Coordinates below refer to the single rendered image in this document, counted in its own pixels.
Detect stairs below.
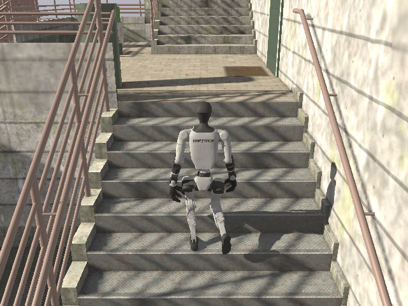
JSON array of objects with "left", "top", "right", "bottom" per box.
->
[
  {"left": 157, "top": 0, "right": 255, "bottom": 54},
  {"left": 78, "top": 102, "right": 342, "bottom": 306}
]

